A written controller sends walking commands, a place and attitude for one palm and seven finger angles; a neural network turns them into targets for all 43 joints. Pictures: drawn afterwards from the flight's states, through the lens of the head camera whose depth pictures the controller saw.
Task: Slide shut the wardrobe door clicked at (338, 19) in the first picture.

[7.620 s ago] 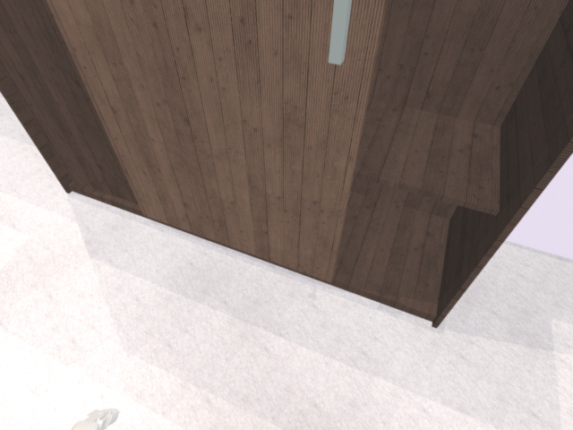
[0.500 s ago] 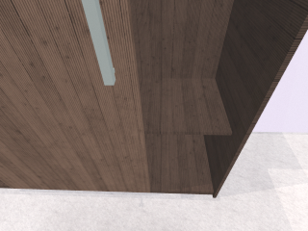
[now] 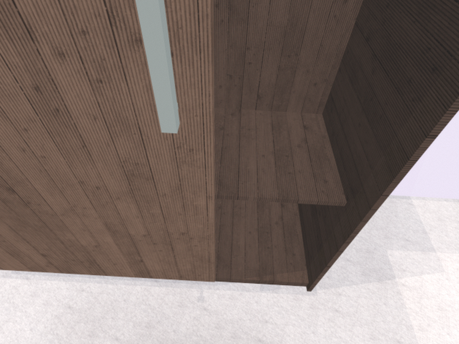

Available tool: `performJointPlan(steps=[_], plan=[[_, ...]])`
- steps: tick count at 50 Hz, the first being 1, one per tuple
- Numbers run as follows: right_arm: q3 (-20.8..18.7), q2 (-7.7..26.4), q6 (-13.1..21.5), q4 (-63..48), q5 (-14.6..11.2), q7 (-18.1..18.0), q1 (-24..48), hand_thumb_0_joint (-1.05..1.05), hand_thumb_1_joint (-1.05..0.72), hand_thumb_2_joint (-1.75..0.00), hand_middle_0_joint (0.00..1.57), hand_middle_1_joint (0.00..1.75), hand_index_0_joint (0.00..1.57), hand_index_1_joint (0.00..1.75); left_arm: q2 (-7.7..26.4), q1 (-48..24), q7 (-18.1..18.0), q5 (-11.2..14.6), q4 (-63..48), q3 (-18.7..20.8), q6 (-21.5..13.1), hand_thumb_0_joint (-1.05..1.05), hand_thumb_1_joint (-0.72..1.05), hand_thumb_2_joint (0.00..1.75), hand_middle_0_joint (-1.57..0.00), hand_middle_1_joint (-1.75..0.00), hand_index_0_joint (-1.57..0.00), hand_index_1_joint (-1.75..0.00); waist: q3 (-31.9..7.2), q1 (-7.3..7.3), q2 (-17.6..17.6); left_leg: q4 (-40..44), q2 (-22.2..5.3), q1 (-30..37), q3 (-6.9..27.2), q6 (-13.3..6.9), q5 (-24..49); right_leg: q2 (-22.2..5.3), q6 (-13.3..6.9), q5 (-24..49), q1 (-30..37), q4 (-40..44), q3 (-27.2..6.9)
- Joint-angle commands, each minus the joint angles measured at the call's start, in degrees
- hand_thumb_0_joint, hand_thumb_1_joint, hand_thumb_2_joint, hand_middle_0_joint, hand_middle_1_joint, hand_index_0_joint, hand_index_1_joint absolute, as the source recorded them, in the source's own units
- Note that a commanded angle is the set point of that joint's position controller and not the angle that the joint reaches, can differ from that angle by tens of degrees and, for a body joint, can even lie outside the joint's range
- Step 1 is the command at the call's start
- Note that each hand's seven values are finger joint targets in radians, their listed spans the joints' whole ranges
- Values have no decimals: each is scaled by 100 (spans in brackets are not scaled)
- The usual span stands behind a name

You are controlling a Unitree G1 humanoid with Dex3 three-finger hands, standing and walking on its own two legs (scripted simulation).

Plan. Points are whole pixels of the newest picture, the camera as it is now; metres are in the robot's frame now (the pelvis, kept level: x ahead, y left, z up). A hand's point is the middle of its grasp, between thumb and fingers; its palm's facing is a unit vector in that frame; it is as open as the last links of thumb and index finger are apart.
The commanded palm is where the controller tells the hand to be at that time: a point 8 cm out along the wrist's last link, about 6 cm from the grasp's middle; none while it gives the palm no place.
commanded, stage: come to a stop and stand still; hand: left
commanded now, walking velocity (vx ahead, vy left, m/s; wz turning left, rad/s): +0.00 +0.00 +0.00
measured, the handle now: (163, 58) +0.44 +0.13 +0.27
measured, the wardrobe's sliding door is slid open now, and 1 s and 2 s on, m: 0.40 0.40 0.40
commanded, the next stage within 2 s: look again from close up in 0.78 s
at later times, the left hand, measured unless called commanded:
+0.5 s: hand out of the picture +0.02 +0.21 -0.18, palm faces +0.01 -0.98 -0.21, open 7.4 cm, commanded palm none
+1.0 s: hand out of the picture +0.01 +0.20 -0.17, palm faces +0.01 -0.98 -0.21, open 7.4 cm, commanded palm none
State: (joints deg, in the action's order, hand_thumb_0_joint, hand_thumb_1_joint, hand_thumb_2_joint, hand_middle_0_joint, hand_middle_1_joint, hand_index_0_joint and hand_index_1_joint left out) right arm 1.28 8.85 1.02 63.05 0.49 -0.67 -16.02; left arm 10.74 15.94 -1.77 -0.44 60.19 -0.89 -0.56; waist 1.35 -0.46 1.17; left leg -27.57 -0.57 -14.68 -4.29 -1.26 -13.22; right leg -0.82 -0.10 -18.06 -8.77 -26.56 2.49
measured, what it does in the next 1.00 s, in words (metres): stands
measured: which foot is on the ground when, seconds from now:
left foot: down 0.00-1.00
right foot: down 0.00-1.00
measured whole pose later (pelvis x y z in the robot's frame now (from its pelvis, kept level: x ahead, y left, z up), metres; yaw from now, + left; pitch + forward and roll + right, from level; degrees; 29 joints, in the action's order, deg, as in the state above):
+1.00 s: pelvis +0.02 +0.03 +0.00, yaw +0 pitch +0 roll +1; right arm 1.3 9.7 1.2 65.1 0.1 -1.1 -14.6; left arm 10.1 17.3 -2.2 -0.8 63.7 -0.9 -0.2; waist 0.9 0.3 1.0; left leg -22.5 2.6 -9.8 -5.2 -3.5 -12.5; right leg -3.8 2.4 -17.5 -4.3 -22.4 1.8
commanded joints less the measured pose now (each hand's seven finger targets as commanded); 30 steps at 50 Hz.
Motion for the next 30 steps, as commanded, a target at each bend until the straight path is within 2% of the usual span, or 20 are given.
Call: performJointPlan(steps=[1,5,12,22,24,28,30], plan=[[-160,724,122,-157,-15,-65,-75,0,-90,-90,20,30,20,30,609,361,-68,-24,-100,137,-126,0,90,90,-20,-30,-20,-30,-65,75,-125,433,-578,449,591,-103,1313,-512,-140,1267,-177,462,-438],[-165,782,110,-140,-20,-72,61,0,-90,-90,20,30,20,30,601,381,-70,-43,6,121,-112,0,90,90,-20,-30,-20,-30,98,62,-35,509,-569,483,619,-124,1297,-519,-106,1222,-241,527,-427],[-168,861,130,-142,-14,-87,206,0,-90,-90,20,30,20,30,632,458,-71,-44,92,128,-100,0,90,90,-20,-30,-20,-30,-142,79,-172,542,-584,770,628,-155,1712,-569,-62,1376,-112,533,-362],[-166,895,125,-127,-19,-97,234,0,-90,-90,20,30,20,30,640,479,-82,-49,143,127,-71,0,90,90,-20,-30,-20,-30,-112,92,-62,642,-569,831,670,-172,1854,-598,-27,1409,-8,570,-294],[-158,854,120,-100,-27,-101,233,0,-90,-90,20,30,20,30,638,475,-84,-49,155,127,-63,0,90,90,-20,-30,-20,-30,33,118,-90,684,-562,737,668,-185,1827,-589,-31,1338,-7,600,-272],[-162,868,128,-89,-15,-99,172,0,-90,-90,20,30,20,30,630,500,-91,-49,173,137,-53,0,90,90,-20,-30,-20,-30,-128,106,-79,697,-561,869,689,-179,1952,-606,-23,1360,56,560,-252],[-159,882,127,-74,-25,-97,165,0,-90,-90,20,30,20,30,648,493,-91,-48,171,137,-50,0,90,90,-20,-30,-20,-30,-49,113,-91,722,-548,779,687,-175,1862,-610,-24,1318,77,578,-250]])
